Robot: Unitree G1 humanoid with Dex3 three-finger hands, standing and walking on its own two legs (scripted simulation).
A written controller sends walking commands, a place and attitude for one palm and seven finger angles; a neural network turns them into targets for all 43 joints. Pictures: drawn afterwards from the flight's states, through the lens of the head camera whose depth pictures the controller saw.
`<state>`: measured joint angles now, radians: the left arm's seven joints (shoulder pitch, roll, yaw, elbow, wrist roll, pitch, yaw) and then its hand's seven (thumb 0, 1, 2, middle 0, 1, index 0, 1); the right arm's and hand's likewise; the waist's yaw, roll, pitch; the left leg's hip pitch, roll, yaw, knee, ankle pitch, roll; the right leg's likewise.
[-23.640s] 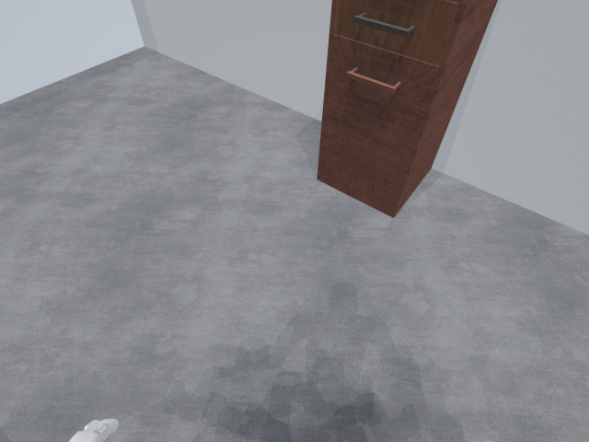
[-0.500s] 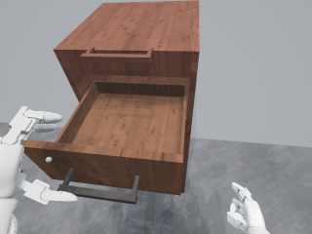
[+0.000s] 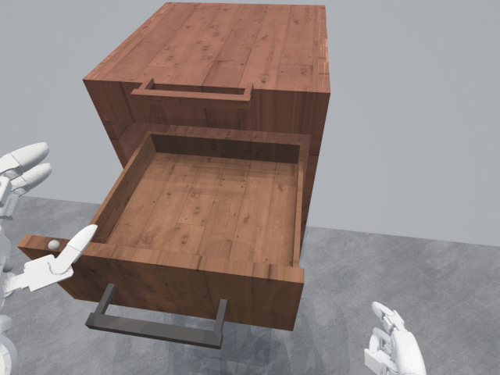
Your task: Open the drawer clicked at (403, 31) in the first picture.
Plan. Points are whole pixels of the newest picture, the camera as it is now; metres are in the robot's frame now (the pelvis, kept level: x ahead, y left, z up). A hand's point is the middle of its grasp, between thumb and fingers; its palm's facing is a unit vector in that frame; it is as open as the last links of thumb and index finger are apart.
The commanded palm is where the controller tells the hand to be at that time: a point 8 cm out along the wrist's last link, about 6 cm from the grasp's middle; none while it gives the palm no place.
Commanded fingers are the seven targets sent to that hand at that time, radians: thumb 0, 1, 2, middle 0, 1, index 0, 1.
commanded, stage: draw the hand back to the body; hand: left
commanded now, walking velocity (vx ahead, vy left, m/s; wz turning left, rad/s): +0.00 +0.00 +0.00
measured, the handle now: (159, 315) +0.19 +0.16 +0.04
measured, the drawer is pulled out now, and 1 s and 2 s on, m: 0.29 0.29 0.29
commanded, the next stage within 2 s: step back with the hand held close in 0.36 s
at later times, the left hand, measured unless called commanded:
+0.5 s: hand (59, 249) +0.18 +0.22 +0.22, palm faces +0.46 -0.79 -0.42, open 7.5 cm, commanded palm +0.12 +0.26 +0.23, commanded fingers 0.00 0.90 0.90 -0.20 -0.30 -0.20 -0.30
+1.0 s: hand (32, 290) +0.14 +0.22 +0.22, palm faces +0.42 -0.72 -0.55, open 7.4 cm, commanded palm +0.07 +0.27 +0.23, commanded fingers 0.00 0.90 0.90 -0.20 -0.30 -0.20 -0.30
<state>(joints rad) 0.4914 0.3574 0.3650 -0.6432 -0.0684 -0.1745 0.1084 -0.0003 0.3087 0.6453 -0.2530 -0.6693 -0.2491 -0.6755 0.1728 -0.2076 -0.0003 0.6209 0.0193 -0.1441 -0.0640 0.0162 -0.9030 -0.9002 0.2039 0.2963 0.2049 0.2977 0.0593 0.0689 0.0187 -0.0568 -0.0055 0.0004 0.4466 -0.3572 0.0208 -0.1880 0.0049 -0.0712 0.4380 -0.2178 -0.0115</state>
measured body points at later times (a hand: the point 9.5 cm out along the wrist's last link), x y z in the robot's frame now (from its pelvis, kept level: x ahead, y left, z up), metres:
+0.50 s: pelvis +0.00 -0.02 +0.00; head +0.00 -0.04 +0.45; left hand +0.15 +0.26 +0.24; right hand +0.19 -0.23 -0.09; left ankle -0.07 +0.10 -0.74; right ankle +0.01 -0.11 -0.74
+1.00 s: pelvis -0.06 -0.01 -0.01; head -0.03 -0.02 +0.44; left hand +0.11 +0.25 +0.25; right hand +0.10 -0.26 -0.10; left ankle -0.07 +0.10 -0.74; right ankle +0.01 -0.11 -0.74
